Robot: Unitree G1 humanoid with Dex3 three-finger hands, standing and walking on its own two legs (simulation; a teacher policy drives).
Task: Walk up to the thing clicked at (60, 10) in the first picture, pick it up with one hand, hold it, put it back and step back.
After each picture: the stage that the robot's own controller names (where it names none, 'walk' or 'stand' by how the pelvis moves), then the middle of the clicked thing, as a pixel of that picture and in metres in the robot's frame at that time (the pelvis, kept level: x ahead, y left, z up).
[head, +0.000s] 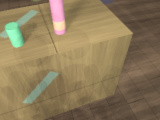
stand; (57, 12) +0.80 +0.16 +0.04
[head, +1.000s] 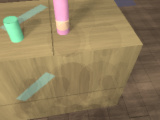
walk; (61, 10) +0.74 +0.16 +0.07
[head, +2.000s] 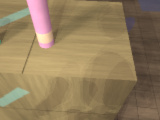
stand; (41, 21) +0.58 +0.22 +0.08
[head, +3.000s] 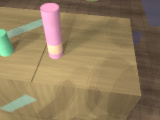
stand; (53, 33) +0.58 +0.16 +0.05
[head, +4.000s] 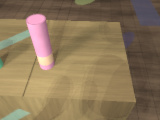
stand; (42, 44) +0.54 +0.20 +0.04
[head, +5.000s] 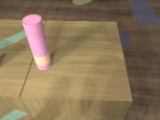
stand; (38, 45) +0.53 +0.22 +0.04
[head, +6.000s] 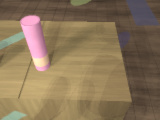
stand; (37, 46) +0.53 +0.22 +0.04
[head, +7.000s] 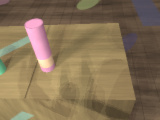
rise first; (41, 48) +0.53 +0.24 +0.04
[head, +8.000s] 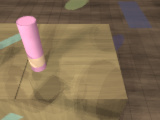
go down; (33, 46) +0.54 +0.23 +0.05
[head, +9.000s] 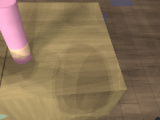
go down; (14, 34) +0.51 +0.23 +0.08
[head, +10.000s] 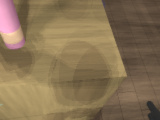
close in; (5, 15) +0.53 +0.22 +0.11
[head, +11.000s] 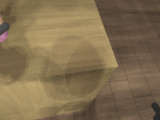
close; out of the picture +0.54 +0.24 +0.13
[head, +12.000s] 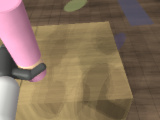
lift; (23, 46) +0.34 +0.17 +0.24
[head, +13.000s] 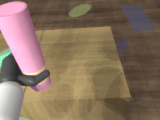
hold; (28, 53) +0.33 +0.17 +0.23
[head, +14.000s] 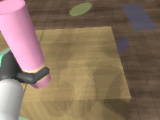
hold; (27, 50) +0.33 +0.17 +0.23
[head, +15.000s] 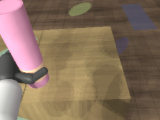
hold; (25, 51) +0.33 +0.17 +0.23
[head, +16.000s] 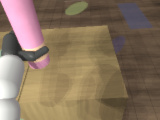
crouch; (28, 30) +0.40 +0.17 +0.25
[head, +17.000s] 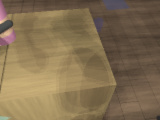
lower; out of the picture +0.50 +0.24 +0.24
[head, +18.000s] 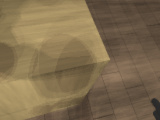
lower; out of the picture +0.54 +0.24 +0.13
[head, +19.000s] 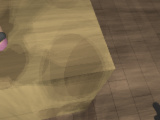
lower; out of the picture +0.51 +0.24 +0.12
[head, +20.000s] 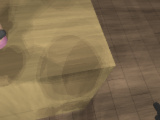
lower; out of the picture +0.52 +0.23 +0.13
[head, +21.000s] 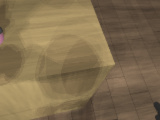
lower; out of the picture +0.52 +0.24 +0.13
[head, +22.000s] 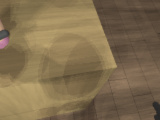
open; out of the picture +0.52 +0.23 +0.12
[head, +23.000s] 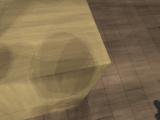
rise; out of the picture +0.51 +0.24 +0.13
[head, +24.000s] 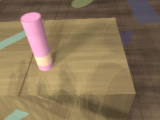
sink last; (39, 44) +0.51 +0.23 +0.08
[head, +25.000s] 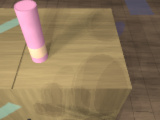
stand; (33, 35) +0.52 +0.22 +0.08
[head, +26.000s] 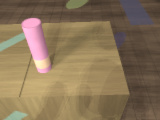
stand; (38, 48) +0.53 +0.22 +0.05
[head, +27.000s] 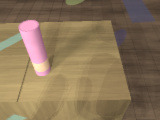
stand; (37, 51) +0.50 +0.21 +0.04
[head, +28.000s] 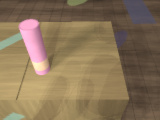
stand; (36, 50) +0.51 +0.22 +0.04
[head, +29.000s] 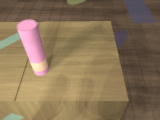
stand; (35, 50) +0.50 +0.22 +0.04
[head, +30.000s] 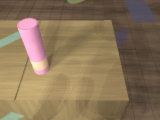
stand; (35, 49) +0.50 +0.22 +0.04
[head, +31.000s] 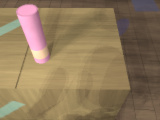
walk; (35, 37) +0.53 +0.22 +0.05
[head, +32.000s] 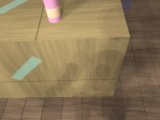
walk; out of the picture +0.77 +0.21 +0.06
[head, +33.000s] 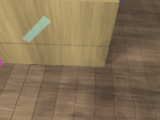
walk; out of the picture +1.16 +0.16 +0.07
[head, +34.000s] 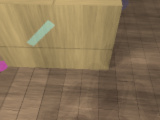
stand; out of the picture +1.15 +0.17 +0.07
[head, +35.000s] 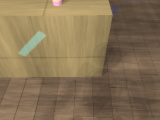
stand; out of the picture +1.11 +0.19 +0.04
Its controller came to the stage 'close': yes
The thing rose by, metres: 0.20
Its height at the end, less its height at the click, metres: +0.00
